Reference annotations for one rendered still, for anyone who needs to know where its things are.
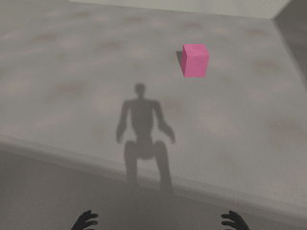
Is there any right robot hand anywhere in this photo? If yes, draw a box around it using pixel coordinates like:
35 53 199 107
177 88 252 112
221 210 249 230

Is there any carton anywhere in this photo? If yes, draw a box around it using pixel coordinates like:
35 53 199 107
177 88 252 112
180 43 210 78

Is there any left robot hand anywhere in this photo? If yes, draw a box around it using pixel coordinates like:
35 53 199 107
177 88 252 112
71 210 99 230

